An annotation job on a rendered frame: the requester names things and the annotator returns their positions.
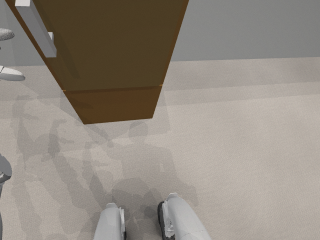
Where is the robot left upper arm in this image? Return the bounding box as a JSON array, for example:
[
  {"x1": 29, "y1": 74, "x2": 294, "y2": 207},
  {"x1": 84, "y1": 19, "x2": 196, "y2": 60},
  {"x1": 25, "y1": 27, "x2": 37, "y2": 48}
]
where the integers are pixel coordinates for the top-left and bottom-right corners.
[{"x1": 0, "y1": 153, "x2": 13, "y2": 240}]

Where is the right robot thigh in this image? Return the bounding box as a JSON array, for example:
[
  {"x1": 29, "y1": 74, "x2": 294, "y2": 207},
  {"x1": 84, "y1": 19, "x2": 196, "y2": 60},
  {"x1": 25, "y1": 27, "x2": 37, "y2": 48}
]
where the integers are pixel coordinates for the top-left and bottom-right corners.
[{"x1": 162, "y1": 197, "x2": 212, "y2": 240}]

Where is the handle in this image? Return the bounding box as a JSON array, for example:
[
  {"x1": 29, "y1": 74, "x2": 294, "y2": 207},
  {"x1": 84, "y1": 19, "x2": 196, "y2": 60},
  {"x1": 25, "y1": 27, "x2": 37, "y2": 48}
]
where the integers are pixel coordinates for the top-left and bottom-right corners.
[{"x1": 15, "y1": 0, "x2": 57, "y2": 58}]

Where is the robot left hand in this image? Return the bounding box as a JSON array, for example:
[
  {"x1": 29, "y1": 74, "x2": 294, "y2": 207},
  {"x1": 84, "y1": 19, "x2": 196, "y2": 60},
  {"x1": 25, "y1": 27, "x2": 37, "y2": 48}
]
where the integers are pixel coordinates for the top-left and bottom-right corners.
[{"x1": 0, "y1": 28, "x2": 26, "y2": 81}]

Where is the cupboard door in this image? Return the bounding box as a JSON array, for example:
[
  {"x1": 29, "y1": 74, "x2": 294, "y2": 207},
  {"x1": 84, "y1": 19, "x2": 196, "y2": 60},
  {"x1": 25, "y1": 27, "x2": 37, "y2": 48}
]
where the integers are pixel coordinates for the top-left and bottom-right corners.
[{"x1": 12, "y1": 0, "x2": 184, "y2": 91}]

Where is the robot thigh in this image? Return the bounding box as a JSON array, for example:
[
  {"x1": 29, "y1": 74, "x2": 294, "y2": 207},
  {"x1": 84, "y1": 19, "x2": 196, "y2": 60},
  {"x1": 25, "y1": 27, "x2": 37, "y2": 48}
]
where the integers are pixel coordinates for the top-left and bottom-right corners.
[
  {"x1": 93, "y1": 207, "x2": 126, "y2": 240},
  {"x1": 162, "y1": 197, "x2": 212, "y2": 240}
]

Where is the left robot thigh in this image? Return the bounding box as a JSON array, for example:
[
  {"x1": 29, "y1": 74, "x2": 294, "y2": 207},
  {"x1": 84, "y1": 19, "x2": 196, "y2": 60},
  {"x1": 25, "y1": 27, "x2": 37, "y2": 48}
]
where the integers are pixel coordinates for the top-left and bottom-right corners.
[{"x1": 93, "y1": 207, "x2": 126, "y2": 240}]

